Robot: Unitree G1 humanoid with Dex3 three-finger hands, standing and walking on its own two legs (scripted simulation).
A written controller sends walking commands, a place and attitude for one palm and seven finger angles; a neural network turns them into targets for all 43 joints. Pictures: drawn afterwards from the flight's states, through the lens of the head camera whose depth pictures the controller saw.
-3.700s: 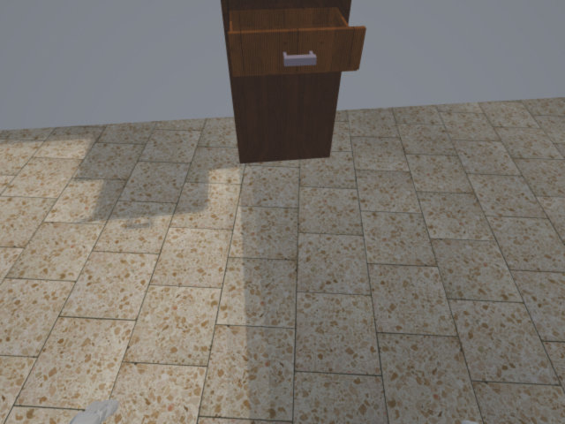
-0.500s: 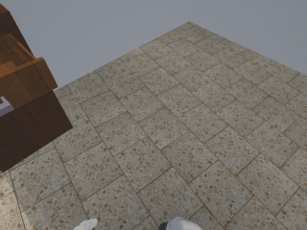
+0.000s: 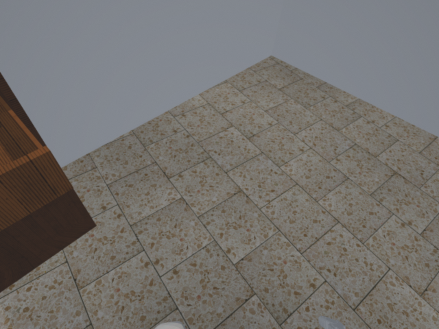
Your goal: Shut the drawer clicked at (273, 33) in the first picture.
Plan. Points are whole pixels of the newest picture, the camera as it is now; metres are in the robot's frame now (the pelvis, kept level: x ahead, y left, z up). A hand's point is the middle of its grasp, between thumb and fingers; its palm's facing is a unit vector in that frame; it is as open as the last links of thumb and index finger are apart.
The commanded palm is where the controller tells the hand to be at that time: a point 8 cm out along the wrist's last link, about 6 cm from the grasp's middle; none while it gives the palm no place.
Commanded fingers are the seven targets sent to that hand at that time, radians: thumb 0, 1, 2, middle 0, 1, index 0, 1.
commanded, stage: turn to face it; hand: left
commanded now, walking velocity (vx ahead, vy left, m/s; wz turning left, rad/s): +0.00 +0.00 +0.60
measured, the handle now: out of the picture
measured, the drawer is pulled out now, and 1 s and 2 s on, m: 0.29 0.29 0.29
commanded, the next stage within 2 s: take the last steps up to it in 1.40 s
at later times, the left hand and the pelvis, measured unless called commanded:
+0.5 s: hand out of the picture +0.09 +0.20 -0.14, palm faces +0.25 -0.93 -0.28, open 7.4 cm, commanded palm none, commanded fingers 0.00 0.90 0.90 -0.20 -0.30 -0.20 -0.30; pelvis +0.02 -0.03 +0.01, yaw +14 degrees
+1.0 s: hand out of the picture -0.11 +0.18 -0.17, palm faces +0.59 -0.77 -0.26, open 7.4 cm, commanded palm none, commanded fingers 0.00 0.90 0.90 -0.20 -0.30 -0.20 -0.30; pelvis +0.00 -0.01 +0.00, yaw +34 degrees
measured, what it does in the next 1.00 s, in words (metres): steps on the spot, turning left: right foot, then left foot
